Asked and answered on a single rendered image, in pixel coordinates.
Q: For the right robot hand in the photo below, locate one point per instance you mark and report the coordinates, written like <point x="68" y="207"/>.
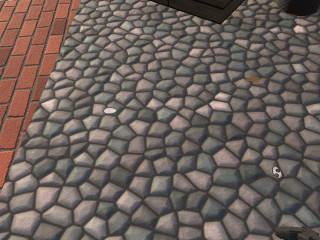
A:
<point x="296" y="233"/>

